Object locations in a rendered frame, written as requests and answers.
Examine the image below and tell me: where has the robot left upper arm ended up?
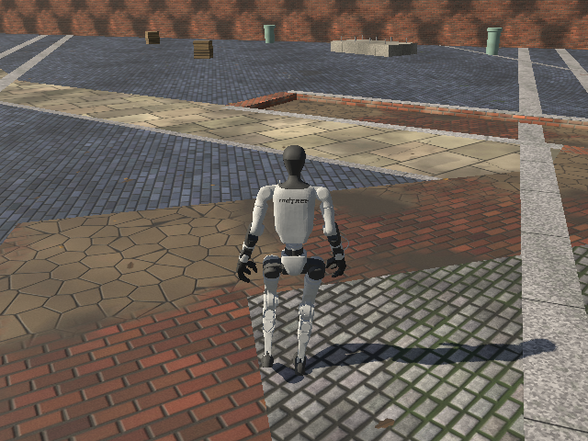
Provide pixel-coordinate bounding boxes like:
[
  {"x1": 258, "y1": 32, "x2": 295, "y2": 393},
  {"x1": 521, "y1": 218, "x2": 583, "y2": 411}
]
[{"x1": 249, "y1": 185, "x2": 275, "y2": 236}]

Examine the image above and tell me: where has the robot right hand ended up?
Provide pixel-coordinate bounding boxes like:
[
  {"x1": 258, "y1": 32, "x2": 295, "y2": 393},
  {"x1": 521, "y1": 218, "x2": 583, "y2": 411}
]
[{"x1": 325, "y1": 257, "x2": 346, "y2": 277}]

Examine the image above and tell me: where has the robot left forearm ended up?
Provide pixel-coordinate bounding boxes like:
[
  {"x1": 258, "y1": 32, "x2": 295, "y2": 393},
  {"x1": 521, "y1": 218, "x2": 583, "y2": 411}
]
[{"x1": 239, "y1": 221, "x2": 258, "y2": 263}]

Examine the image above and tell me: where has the robot right upper arm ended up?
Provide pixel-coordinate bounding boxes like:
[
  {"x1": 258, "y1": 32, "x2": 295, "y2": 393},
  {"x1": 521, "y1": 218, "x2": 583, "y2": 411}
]
[{"x1": 313, "y1": 185, "x2": 337, "y2": 236}]

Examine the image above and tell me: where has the robot right forearm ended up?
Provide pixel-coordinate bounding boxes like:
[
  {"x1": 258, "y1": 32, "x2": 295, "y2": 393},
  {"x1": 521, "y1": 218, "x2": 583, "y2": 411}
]
[{"x1": 327, "y1": 222, "x2": 345, "y2": 260}]

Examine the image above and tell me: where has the robot left hand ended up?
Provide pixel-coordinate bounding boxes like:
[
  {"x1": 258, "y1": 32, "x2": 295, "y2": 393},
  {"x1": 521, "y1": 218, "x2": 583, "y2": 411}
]
[{"x1": 236, "y1": 259, "x2": 257, "y2": 283}]

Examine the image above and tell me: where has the robot left foot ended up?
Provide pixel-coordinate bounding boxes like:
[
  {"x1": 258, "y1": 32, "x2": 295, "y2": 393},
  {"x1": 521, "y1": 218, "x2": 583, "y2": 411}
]
[{"x1": 261, "y1": 353, "x2": 274, "y2": 368}]

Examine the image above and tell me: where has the right robot thigh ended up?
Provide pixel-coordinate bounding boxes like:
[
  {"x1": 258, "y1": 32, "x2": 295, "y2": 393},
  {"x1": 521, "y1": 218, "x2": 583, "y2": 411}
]
[{"x1": 299, "y1": 256, "x2": 325, "y2": 320}]

